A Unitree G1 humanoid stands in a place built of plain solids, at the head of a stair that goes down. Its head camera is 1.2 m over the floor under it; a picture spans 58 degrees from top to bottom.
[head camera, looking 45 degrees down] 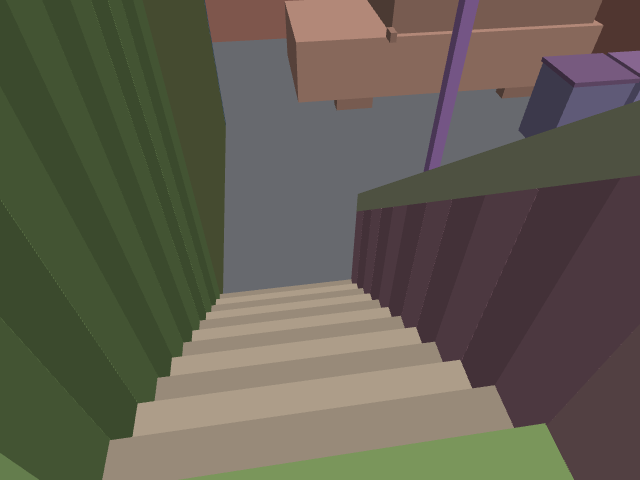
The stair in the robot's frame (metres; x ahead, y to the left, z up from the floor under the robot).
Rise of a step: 0.18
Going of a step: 0.20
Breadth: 1.25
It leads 8 degrees to the left of straight ahead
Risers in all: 12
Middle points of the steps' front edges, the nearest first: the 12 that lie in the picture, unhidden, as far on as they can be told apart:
0.40 0.00 0.00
0.60 0.03 -0.18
0.80 0.06 -0.37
1.00 0.09 -0.55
1.20 0.12 -0.73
1.40 0.14 -0.92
1.60 0.17 -1.10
1.80 0.20 -1.29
2.00 0.23 -1.47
2.20 0.26 -1.65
2.40 0.29 -1.84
2.60 0.32 -2.02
